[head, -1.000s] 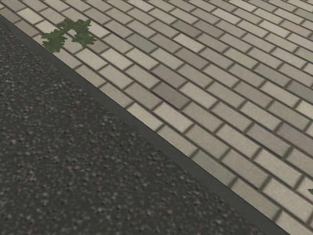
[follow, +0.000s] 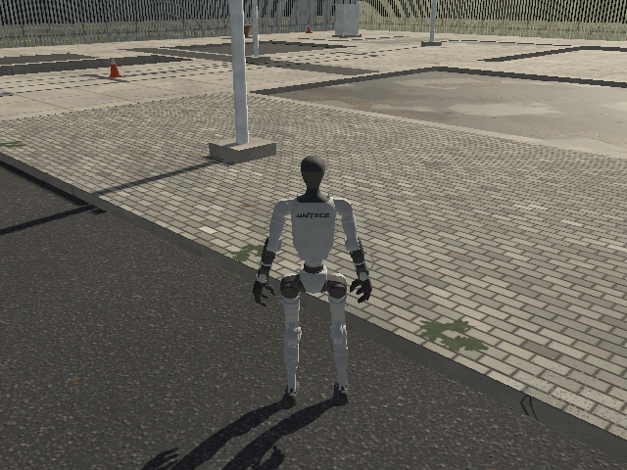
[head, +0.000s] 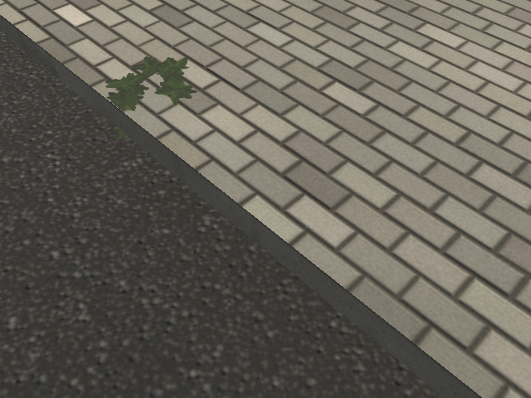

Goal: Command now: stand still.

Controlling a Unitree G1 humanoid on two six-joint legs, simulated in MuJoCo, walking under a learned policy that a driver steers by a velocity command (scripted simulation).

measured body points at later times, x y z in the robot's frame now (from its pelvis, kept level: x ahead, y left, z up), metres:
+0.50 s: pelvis +0.00 -0.01 +0.00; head +0.01 -0.01 +0.45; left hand +0.02 +0.25 -0.15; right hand +0.03 -0.26 -0.15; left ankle -0.02 +0.11 -0.74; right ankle +0.00 -0.16 -0.74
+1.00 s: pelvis +0.03 -0.03 -0.01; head +0.03 -0.04 +0.44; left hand +0.03 +0.22 -0.16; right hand +0.00 -0.28 -0.17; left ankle -0.02 +0.11 -0.74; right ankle +0.01 -0.14 -0.74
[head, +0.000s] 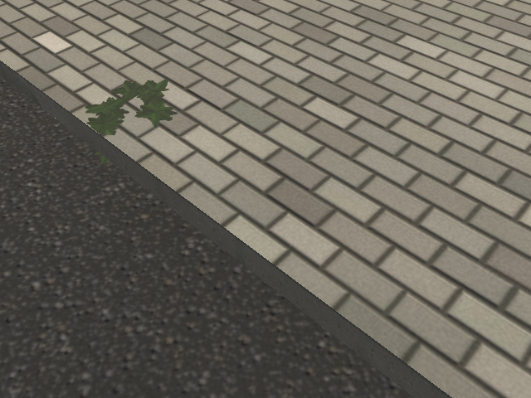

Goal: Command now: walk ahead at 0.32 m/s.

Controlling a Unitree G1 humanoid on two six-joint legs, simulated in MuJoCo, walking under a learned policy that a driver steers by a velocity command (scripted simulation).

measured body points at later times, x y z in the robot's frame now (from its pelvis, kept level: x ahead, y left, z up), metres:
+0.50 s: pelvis +0.24 +0.03 -0.01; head +0.27 +0.04 +0.44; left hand +0.14 +0.28 -0.15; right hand +0.46 -0.20 -0.10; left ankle +0.35 +0.12 -0.73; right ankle +0.01 -0.11 -0.67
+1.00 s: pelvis +0.40 +0.02 +0.01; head +0.42 +0.01 +0.46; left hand +0.51 +0.28 -0.12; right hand +0.46 -0.23 -0.14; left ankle +0.35 +0.12 -0.73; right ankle +0.46 -0.09 -0.73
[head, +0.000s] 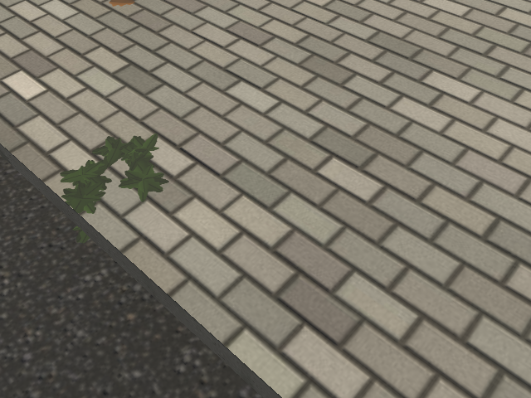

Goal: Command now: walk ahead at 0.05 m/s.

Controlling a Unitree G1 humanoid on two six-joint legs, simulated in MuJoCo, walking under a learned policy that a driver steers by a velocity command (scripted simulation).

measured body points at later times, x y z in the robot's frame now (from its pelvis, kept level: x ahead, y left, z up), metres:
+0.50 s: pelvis +0.04 +0.01 -0.01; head +0.06 +0.01 +0.44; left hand +0.14 +0.26 -0.15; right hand +0.05 -0.25 -0.16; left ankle -0.05 +0.10 -0.74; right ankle +0.06 -0.11 -0.72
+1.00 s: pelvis +0.05 -0.02 +0.01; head +0.09 -0.06 +0.45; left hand +0.24 +0.22 -0.10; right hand +0.12 -0.33 -0.12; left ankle +0.13 +0.15 -0.67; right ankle +0.08 -0.10 -0.74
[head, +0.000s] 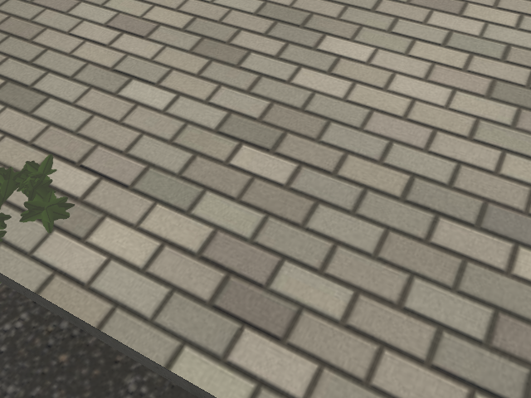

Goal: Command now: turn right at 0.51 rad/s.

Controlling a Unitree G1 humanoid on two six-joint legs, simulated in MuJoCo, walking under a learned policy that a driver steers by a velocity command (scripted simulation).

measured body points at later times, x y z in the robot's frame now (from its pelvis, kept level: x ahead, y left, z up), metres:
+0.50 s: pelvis +0.01 +0.05 +0.00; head +0.03 +0.06 +0.45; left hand +0.15 +0.31 -0.13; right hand +0.09 -0.22 -0.13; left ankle +0.02 +0.16 -0.74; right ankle -0.04 -0.09 -0.73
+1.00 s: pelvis +0.14 +0.08 -0.01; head +0.14 +0.10 +0.44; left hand +0.22 +0.34 -0.16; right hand +0.17 -0.20 -0.14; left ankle +0.17 +0.17 -0.74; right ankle +0.01 -0.05 -0.62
